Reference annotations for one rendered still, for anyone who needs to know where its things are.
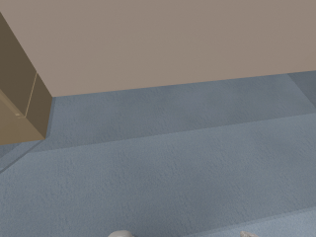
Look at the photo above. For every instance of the cupboard door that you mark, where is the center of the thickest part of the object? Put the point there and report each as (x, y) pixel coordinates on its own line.
(6, 115)

